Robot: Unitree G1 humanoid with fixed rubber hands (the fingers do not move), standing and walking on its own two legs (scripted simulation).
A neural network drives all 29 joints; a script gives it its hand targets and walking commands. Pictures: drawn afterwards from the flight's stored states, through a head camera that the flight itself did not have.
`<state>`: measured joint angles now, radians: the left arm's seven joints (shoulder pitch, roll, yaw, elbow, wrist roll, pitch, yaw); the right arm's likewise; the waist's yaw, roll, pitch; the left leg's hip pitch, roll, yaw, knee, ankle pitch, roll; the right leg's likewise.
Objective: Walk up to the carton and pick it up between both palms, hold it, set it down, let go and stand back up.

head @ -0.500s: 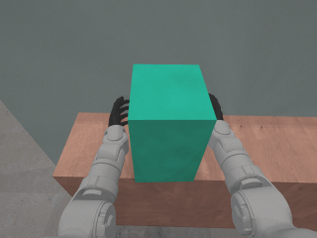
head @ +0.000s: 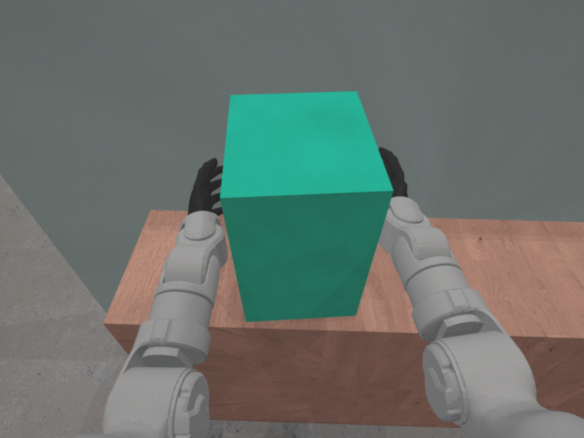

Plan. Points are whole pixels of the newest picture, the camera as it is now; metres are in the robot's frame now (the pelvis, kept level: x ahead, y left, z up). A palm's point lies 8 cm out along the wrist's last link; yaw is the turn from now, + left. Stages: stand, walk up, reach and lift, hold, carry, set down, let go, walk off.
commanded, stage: reach and lift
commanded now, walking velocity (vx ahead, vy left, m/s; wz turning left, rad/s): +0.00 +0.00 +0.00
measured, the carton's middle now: (297, 213) +0.40 +0.01 +0.10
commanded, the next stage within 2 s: hold in 1.92 s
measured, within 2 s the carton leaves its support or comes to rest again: neither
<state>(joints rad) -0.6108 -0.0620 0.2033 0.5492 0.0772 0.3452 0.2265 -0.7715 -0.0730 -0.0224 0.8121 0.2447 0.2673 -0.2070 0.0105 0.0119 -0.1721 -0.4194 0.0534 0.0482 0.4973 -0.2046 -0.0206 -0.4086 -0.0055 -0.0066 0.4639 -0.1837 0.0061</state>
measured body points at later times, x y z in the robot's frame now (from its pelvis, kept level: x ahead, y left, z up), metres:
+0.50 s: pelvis +0.00 +0.00 +0.00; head -0.03 +0.00 +0.45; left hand +0.39 +0.16 +0.15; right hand +0.42 -0.11 +0.16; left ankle +0.02 +0.13 -0.74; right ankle +0.03 -0.13 -0.74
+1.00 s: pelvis -0.01 +0.00 +0.00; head -0.05 +0.00 +0.45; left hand +0.38 +0.17 +0.18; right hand +0.41 -0.10 +0.20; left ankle +0.02 +0.13 -0.74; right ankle +0.03 -0.13 -0.74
